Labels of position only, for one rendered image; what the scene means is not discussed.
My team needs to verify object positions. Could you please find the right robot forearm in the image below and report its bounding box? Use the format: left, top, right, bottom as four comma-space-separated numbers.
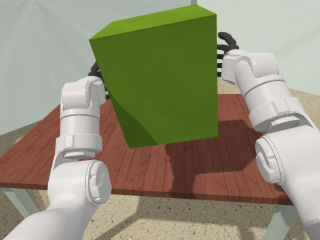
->
221, 49, 320, 134

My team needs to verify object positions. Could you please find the table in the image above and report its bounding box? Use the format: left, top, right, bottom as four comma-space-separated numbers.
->
0, 94, 298, 240

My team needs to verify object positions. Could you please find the carton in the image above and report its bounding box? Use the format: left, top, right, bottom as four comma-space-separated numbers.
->
89, 4, 218, 149

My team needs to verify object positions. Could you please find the robot right upper arm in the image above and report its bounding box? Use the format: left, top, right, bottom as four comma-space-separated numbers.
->
255, 125, 320, 240

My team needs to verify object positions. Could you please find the left robot forearm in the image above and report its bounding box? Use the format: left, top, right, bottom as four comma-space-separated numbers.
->
47, 76, 106, 201

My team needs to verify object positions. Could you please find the robot left upper arm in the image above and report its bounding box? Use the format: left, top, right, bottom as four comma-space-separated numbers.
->
3, 159, 112, 240

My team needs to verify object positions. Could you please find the robot right hand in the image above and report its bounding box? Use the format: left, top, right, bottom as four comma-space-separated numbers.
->
217, 32, 239, 77

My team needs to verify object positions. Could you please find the robot left hand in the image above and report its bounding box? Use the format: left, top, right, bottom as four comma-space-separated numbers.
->
88, 61, 110, 100

